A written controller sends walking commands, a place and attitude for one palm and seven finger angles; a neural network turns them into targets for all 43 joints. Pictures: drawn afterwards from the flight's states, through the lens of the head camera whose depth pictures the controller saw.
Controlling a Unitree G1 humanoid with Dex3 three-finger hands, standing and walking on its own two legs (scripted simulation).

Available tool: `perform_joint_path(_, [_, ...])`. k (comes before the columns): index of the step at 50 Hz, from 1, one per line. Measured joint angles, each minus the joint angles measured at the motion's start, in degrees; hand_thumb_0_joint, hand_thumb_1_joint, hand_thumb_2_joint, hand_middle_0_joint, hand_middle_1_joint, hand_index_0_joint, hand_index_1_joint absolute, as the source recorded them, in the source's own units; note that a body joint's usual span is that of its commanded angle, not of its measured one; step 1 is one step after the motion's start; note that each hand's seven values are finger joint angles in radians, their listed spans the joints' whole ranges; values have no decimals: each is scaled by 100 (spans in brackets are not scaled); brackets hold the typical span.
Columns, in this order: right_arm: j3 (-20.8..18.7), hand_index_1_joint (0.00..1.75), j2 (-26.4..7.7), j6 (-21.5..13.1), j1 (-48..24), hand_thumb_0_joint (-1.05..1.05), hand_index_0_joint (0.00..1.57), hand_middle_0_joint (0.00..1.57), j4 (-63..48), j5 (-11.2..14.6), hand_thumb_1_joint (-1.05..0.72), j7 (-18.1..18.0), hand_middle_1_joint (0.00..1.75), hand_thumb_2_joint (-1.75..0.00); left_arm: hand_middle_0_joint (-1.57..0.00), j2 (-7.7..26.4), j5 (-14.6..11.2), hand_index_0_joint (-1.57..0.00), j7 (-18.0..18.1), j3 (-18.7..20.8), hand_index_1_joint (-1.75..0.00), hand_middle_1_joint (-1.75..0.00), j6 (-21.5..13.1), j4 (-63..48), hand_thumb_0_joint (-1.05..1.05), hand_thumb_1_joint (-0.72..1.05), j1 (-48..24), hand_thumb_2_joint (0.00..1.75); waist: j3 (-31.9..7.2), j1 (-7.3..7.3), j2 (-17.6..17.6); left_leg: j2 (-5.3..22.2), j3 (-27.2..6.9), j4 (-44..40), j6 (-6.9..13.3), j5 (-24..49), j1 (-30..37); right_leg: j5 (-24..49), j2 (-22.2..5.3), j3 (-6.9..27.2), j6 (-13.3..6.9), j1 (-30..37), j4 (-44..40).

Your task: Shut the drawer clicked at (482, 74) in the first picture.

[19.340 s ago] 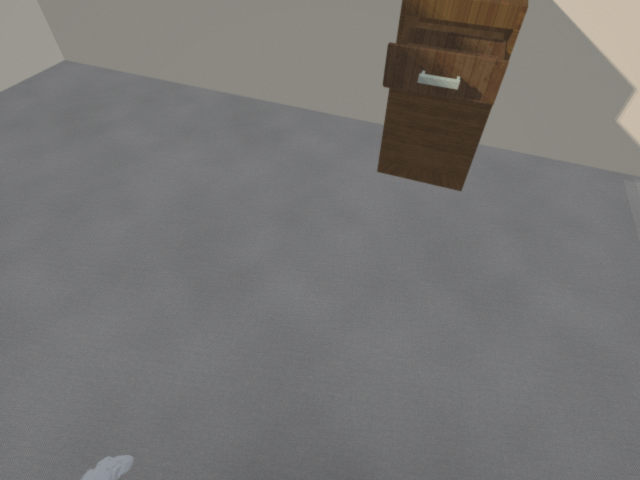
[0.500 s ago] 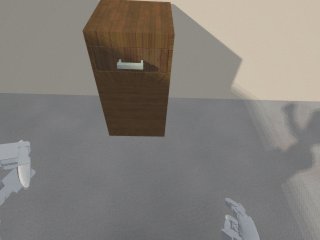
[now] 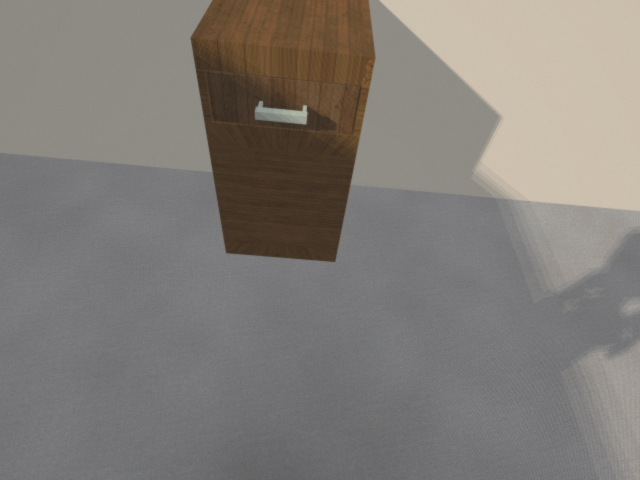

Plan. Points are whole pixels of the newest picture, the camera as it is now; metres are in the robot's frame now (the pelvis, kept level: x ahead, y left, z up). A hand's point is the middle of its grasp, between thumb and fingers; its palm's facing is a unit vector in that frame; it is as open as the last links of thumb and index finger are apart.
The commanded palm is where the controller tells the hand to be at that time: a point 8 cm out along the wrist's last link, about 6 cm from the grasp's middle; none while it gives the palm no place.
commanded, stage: let the arm hang, fingers relaxed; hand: left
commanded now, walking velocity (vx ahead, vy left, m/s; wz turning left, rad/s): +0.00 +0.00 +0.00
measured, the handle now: (282, 111) +0.96 +0.14 -0.09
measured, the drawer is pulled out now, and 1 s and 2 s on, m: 0.00 0.00 0.00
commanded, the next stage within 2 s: look to check the result in 0.74 s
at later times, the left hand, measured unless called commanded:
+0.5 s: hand out of the picture +0.01 +0.19 -0.17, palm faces -0.02 -0.98 -0.22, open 7.2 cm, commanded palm none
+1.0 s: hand out of the picture +0.02 +0.16 -0.17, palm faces -0.01 -0.98 -0.20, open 7.4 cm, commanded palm none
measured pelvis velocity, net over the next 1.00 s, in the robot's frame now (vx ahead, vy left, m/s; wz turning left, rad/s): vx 0.02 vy -0.01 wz -0.03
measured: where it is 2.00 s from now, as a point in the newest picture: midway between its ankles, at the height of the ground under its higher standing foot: outside the picture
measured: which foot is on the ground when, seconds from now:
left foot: down 0.00-1.00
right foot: down 0.00-1.00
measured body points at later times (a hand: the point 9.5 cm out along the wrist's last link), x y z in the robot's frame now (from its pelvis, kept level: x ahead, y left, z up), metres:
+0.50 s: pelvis +0.00 +0.00 +0.01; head +0.01 +0.00 +0.46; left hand +0.01 +0.24 -0.15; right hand +0.00 -0.22 -0.16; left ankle +0.06 +0.10 -0.73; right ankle +0.00 -0.14 -0.73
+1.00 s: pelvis +0.02 -0.01 +0.01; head +0.03 -0.01 +0.46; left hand +0.02 +0.21 -0.15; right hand +0.00 -0.23 -0.15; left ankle +0.06 +0.10 -0.73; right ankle +0.00 -0.14 -0.73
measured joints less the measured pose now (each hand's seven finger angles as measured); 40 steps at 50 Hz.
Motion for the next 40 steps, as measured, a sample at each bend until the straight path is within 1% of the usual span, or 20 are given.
perform_joint_path(6, [-70, 30, 42, 39, 187, 1, 20, 20, 398, 33, -90, -44, 30, -90, -76, 19, -29, -75, -52, -53, -92, -96, -82, 784, 1, 90, 247, 90, 12, 77, 224, -46, 32, -319, 48, 188, 97, 198, -29, 20, -6, 90, -326])
perform_joint_path(14, [-107, 30, 114, -33, 204, 1, 21, 20, 739, 65, -90, -74, 30, -90, -45, -72, -44, -44, -12, -93, -58, -59, -158, 1311, 0, 90, 282, 90, -65, 70, 406, -103, 145, -565, 74, 277, 315, 228, -92, 127, 38, 187, -393])
perform_joint_path(19, [-116, 30, 168, -72, 162, 1, 21, 20, 872, 66, -90, -81, 30, -90, -30, -176, -51, -30, 10, -109, -42, -43, -212, 1380, 0, 90, 98, 90, -119, 42, 414, -100, 183, -631, 57, 292, 398, 215, -92, 166, 42, 217, -381])
perform_joint_path(24, [-123, 30, 211, -102, 157, 0, 20, 20, 965, 57, -91, -91, 30, -90, -23, -295, -56, -23, 18, -123, -34, -35, -257, 1360, 0, 90, -126, 90, -170, -1, 375, -80, 194, -657, 27, 282, 443, 195, -74, 180, 35, 238, -373])
perform_joint_path(31, [-133, 30, 270, -130, 193, 0, 20, 20, 1050, 47, -91, -115, 30, -90, -20, -440, -65, -20, 22, -130, -31, -31, -299, 1318, 0, 90, -358, 90, -151, -62, 301, -34, 194, -668, -22, 252, 478, 173, -28, 185, 11, 269, -392])
perform_joint_path(40, [-131, 30, 334, -158, 255, 0, 20, 20, 1150, 54, -91, -150, 30, -90, -20, -426, -81, -20, 42, -86, -30, -30, -308, 1383, 0, 91, -389, 90, -63, -81, 278, 21, 164, -676, -78, 200, 547, 151, 32, 157, -33, 375, -474])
